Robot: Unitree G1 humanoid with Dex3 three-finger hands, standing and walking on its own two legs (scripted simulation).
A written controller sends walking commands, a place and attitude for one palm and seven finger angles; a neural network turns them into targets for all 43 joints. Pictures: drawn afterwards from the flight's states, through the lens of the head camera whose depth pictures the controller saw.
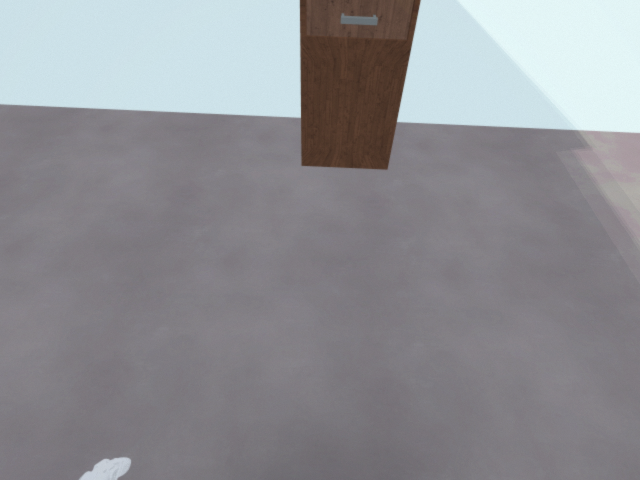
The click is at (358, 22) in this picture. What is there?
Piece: drawer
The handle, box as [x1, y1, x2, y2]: [341, 13, 377, 24]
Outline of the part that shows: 341,15 341,23 376,24 377,17 375,15 373,15 372,17 344,16 343,13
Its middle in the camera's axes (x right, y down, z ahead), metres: +0.14 -0.83 +1.45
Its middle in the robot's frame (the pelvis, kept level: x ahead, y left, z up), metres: +1.65 -0.06 -0.04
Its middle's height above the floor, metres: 0.72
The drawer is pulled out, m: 0.00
